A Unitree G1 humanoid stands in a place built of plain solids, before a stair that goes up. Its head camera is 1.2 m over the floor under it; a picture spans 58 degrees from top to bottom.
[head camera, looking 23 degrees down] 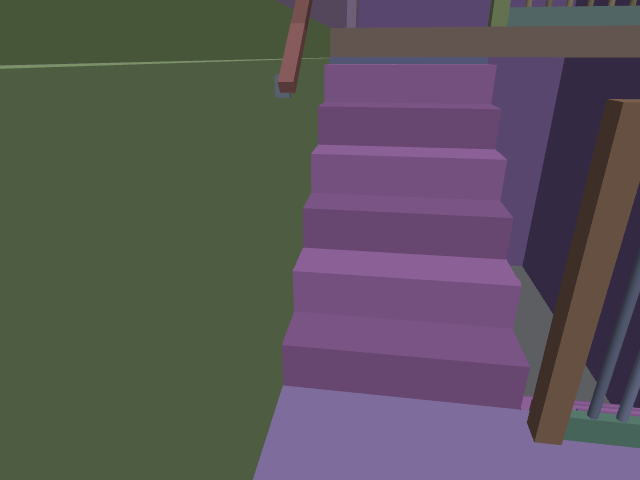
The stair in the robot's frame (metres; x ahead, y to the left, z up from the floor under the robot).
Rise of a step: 0.19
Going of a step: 0.24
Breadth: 0.90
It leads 8 degrees to the right of straight ahead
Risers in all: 7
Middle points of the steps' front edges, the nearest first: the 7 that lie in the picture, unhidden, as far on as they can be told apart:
1.29 -0.30 0.19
1.53 -0.33 0.39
1.76 -0.37 0.58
2.00 -0.40 0.77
2.24 -0.43 0.97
2.47 -0.47 1.16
2.71 -0.50 1.35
